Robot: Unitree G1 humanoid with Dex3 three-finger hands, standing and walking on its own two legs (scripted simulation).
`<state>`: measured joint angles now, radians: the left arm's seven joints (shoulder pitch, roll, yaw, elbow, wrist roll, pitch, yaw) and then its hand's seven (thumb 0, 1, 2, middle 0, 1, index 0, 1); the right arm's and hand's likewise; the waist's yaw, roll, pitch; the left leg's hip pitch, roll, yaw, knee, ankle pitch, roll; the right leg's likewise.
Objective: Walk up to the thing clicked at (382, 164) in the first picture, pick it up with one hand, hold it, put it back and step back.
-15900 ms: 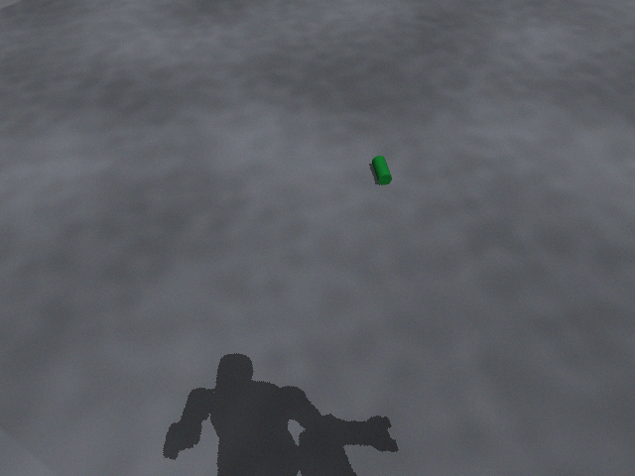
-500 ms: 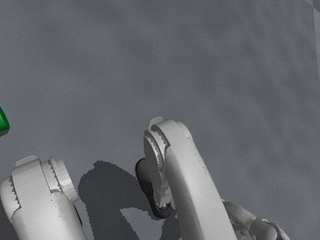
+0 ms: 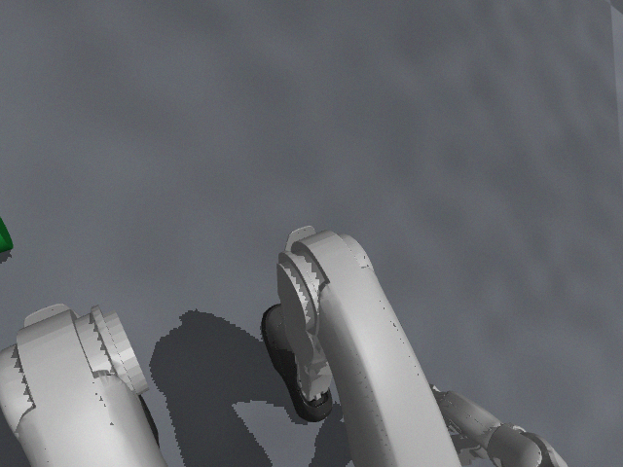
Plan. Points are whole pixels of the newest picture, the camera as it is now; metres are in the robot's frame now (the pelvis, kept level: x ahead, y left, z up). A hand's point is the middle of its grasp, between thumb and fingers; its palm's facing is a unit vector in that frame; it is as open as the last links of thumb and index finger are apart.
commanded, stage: settle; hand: left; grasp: from above
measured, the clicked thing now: out of the picture +0.41 +0.32 -0.27
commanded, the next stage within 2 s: lift in 1.10 s
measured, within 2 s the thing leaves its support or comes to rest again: leaves its support in 0.46 s
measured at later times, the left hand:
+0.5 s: hand out of the picture +0.39 +0.32 -0.24, palm faces -0.41 -0.18 -0.89, open 8.9 cm
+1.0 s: hand out of the picture +0.38 +0.32 -0.14, palm faces -0.45 -0.14 -0.89, open 9.0 cm
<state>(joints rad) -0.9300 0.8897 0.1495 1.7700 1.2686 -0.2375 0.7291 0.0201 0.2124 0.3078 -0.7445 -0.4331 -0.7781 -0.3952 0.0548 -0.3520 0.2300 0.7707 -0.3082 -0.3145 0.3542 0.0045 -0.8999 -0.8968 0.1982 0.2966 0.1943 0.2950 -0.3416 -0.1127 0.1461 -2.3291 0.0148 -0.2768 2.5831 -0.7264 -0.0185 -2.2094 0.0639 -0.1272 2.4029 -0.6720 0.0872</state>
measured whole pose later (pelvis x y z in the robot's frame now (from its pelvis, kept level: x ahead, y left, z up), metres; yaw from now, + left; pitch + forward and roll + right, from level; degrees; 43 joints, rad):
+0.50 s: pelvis +0.00 +0.00 +0.00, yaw +1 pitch +27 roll -14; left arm -0.82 0.81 0.18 1.58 1.26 -0.22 0.65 0.02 0.15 0.35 -0.80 -0.42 -0.83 -0.39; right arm 0.10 -0.33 0.17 0.78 -0.28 -0.28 0.35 0.00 -0.91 -0.90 0.20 0.30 0.20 0.29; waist -0.30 -0.08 0.08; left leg -2.35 0.01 -0.26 2.57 -0.73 -0.02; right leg -2.23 0.05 -0.12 2.41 -0.69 0.07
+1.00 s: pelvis +0.00 -0.01 +0.03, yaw +6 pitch +32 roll -8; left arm -0.82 0.64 0.08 1.38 1.21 -0.18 0.42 0.02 0.13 0.37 -0.82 -0.42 -0.84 -0.39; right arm 0.11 -0.31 0.04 0.78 -0.15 -0.16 0.25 0.01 -0.92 -0.90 0.20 0.30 0.19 0.29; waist -0.20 0.01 -0.06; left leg -2.30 0.01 -0.16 2.41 -0.68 -0.03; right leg -2.23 0.02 -0.05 2.32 -0.67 0.06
